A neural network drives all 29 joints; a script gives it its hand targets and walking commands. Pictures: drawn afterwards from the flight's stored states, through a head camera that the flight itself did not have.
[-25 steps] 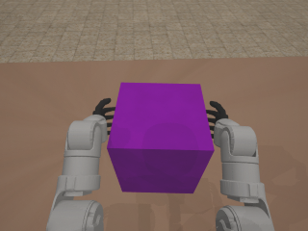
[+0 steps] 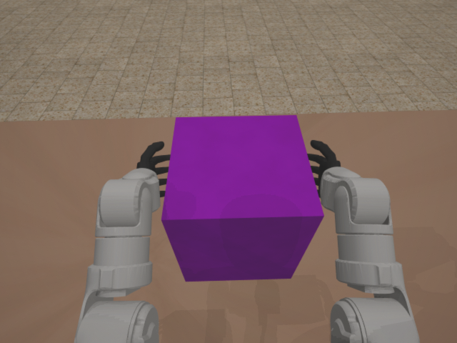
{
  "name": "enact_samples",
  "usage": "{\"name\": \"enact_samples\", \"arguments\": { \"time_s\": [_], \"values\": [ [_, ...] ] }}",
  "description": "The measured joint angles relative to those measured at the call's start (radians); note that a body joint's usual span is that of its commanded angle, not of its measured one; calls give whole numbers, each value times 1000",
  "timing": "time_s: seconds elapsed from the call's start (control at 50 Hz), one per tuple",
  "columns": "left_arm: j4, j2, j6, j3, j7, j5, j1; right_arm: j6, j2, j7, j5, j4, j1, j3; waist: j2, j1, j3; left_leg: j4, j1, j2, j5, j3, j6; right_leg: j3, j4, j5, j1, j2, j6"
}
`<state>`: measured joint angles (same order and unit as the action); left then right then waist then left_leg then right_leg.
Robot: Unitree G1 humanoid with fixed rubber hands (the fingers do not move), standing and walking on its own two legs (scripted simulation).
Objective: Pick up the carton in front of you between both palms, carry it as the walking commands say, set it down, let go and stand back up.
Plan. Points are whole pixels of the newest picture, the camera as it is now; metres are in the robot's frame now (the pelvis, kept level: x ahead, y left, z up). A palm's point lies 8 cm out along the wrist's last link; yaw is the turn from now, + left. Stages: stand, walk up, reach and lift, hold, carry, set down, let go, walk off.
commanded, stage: carry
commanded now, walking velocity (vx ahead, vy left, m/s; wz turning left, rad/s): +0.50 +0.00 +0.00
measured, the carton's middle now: (237, 203) +0.36 +0.00 +0.05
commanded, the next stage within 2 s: none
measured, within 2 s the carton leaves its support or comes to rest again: neither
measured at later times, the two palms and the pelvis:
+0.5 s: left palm (164, 103) +0.66 +0.19 +0.07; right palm (282, 105) +0.65 -0.11 +0.07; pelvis +0.30 +0.03 -0.06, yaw -1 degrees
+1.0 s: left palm (191, 57) +0.96 +0.15 +0.04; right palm (281, 60) +0.95 -0.15 +0.04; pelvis +0.60 +0.02 -0.11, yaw +0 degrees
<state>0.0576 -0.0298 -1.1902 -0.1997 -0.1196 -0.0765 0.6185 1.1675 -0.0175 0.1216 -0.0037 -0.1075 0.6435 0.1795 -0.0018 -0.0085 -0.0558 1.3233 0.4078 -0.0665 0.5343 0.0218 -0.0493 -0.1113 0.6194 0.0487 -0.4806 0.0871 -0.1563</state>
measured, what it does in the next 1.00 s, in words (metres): goes down: left foot 0.06 m lower, then right foot 0.05 m lower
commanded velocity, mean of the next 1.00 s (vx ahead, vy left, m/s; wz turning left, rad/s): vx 0.50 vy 0.00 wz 0.00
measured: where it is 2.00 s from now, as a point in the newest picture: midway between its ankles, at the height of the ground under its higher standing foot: (228, 187)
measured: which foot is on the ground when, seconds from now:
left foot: up 0.00-0.42, down 0.44-0.98, up 1.00-1.00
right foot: down 0.00-0.44, up 0.46-0.94, down 0.96-1.00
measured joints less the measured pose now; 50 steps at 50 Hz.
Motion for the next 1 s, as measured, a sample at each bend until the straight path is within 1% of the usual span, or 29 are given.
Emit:
{"name": "enact_samples", "arguments": {
  "time_s": [0.04,0.12,0.2,0.26,0.34,0.38,0.42,0.44,0.46,0.48,0.5,0.52,0.54,0.58,0.64,0.72,0.8,0.88,0.92,0.96,0.98,1.0],
  "values": [
    [12,14,-18,4,-2,20,-14,25,18,0,-21,-7,-5,3,-12,-20,8,-40,87,30,-43,-21,5,4,-2,33,30,-2,-7],
    [25,21,-9,4,-6,46,-23,37,43,0,-53,12,-18,19,-17,-48,31,-213,217,86,-152,-42,20,9,-32,80,96,-9,-7],
    [20,14,18,0,-8,54,-19,22,56,0,-65,58,-40,31,-14,-65,45,-345,295,112,-312,-43,24,24,-63,127,167,-10,2],
    [2,11,31,2,-9,59,-11,16,61,1,-68,106,-55,34,-6,-74,44,-468,302,109,-433,-30,19,40,-78,173,225,-6,12],
    [9,7,42,8,-9,60,7,19,58,0,-71,138,-63,43,12,-85,15,-701,240,76,-605,10,2,57,-53,273,302,8,24],
    [34,11,44,11,-8,61,16,21,57,-1,-75,124,-58,47,18,-90,-10,-819,179,53,-691,42,-16,61,4,352,334,16,31],
    [65,25,43,12,-6,64,20,19,59,-4,-85,82,-42,45,30,-83,-31,-918,86,41,-767,76,-31,43,144,431,344,21,41],
    [83,37,43,14,-3,67,26,17,61,-5,-92,56,-31,43,29,-74,-42,-904,54,38,-747,82,-55,28,263,427,322,14,52],
    [106,52,48,15,0,71,36,3,67,-6,-99,29,-22,41,0,-53,-41,-830,69,15,-641,87,-74,44,401,465,276,-2,76],
    [127,60,51,13,2,74,39,-5,68,-7,-104,-1,-13,37,-15,-33,-33,-758,87,1,-561,91,-81,70,541,505,215,-4,93],
    [142,62,49,14,2,73,32,-7,66,-7,-104,-26,-13,33,-12,-14,-27,-711,94,-4,-510,91,-84,86,650,516,154,-3,96],
    [151,56,44,18,2,68,21,-3,62,-7,-99,-39,-24,29,-5,2,-21,-689,89,-5,-484,88,-81,92,712,504,96,-8,96],
    [152,48,37,23,2,60,9,4,55,-7,-89,-40,-41,25,3,15,-13,-682,78,-5,-472,86,-76,96,730,481,44,-20,96],
    [134,29,23,29,0,42,-11,10,41,-5,-65,-28,-70,14,9,33,8,-684,48,-7,-442,86,-82,106,678,434,-46,-54,100],
    [85,10,19,23,-2,22,-33,-4,33,1,-36,-8,-87,5,13,55,40,-701,1,-8,-404,87,-88,121,548,357,-152,-102,111],
    [18,-8,37,6,-4,7,-63,-40,40,3,-24,11,-90,5,13,75,58,-731,-64,-10,-356,77,-85,129,408,209,-243,-134,116],
    [-48,-17,49,-5,-5,3,-90,-61,48,4,-20,39,-89,0,8,86,52,-757,-146,-15,-296,60,-73,111,236,40,-250,-129,108],
    [-105,-12,39,-11,-5,8,-88,-59,46,6,-15,71,-71,-14,-5,99,26,-736,-228,-30,-196,42,-63,66,-5,-136,-172,-90,92],
    [-105,-9,29,-12,-5,6,-71,-50,36,6,-11,70,-54,-16,-8,103,2,-678,-259,-38,-122,38,-58,39,-119,-211,-106,-63,73],
    [-79,-8,17,-8,-5,-1,-41,-34,19,6,-4,55,-35,-13,-21,97,-22,-528,-261,-46,-57,58,-45,13,-210,-294,-11,-50,56],
    [-59,-9,14,-8,-5,-6,-25,-27,4,5,2,39,-19,-13,-11,83,-36,-415,-236,-33,-57,75,-32,12,-186,-223,10,-42,40],
    [-37,-11,18,-7,-5,-13,-8,-25,-9,5,9,15,2,-9,17,62,-34,-274,-185,-18,-14,56,-7,5,-113,-137,-10,-20,24]
  ]
}}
